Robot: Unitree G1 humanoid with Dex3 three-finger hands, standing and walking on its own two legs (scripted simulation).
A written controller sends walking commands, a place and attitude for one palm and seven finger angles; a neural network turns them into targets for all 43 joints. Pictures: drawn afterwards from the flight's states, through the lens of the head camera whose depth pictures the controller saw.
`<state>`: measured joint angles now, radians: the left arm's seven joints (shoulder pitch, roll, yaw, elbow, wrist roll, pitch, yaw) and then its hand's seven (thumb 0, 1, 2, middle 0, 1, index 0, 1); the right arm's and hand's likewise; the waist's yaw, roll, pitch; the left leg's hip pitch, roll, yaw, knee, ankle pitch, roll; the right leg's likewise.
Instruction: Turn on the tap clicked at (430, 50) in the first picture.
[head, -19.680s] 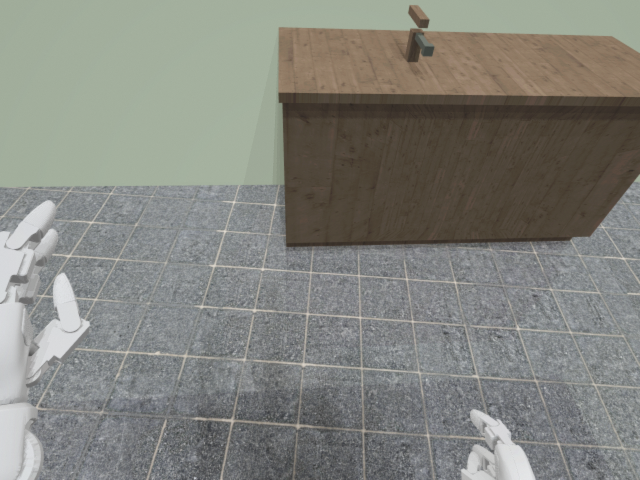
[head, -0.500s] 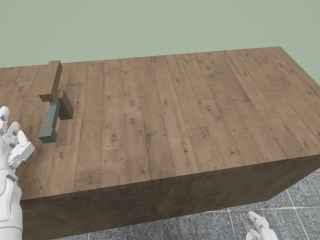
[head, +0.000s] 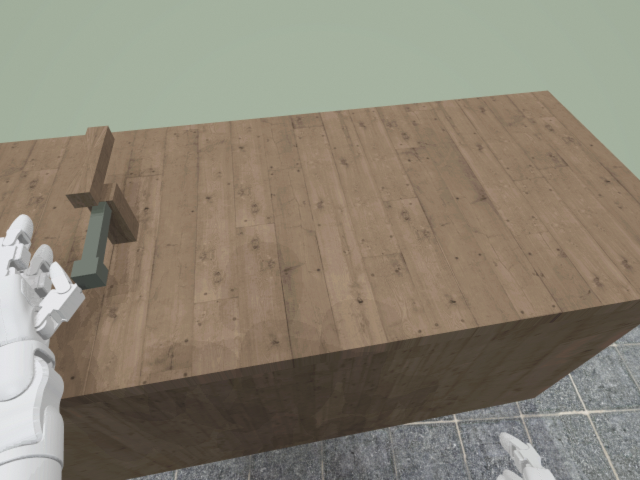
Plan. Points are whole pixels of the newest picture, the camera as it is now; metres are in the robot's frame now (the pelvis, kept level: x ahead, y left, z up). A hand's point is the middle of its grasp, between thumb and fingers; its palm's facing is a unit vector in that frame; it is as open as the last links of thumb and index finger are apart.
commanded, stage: push the lever round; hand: left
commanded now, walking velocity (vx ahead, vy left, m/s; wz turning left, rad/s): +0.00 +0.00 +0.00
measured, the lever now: (90, 273) +0.33 +0.31 +0.08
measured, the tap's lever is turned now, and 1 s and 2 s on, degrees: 2 28 53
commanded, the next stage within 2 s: none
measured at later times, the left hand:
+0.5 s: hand (115, 282) +0.32 +0.27 +0.08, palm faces +0.54 -0.84 -0.07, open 7.8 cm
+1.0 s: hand (138, 276) +0.33 +0.25 +0.08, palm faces +0.63 -0.78 -0.06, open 7.7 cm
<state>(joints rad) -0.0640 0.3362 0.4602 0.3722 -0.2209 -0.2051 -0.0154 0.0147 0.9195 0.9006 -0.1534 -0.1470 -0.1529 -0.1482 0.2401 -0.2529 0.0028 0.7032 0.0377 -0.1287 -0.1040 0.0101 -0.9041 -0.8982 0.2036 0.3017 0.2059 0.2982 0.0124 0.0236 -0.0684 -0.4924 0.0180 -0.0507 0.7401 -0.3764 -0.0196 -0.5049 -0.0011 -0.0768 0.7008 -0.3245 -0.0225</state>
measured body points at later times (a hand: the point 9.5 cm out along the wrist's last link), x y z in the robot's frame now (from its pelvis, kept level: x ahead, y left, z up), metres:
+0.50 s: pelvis +0.00 -0.01 +0.00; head +0.03 -0.01 +0.45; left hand +0.28 +0.32 +0.08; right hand +0.16 -0.25 -0.10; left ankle +0.00 +0.13 -0.71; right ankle +0.02 -0.11 -0.71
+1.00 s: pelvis +0.00 -0.01 +0.00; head +0.03 -0.01 +0.45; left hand +0.29 +0.29 +0.08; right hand +0.16 -0.25 -0.10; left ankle +0.00 +0.13 -0.71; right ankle +0.02 -0.11 -0.71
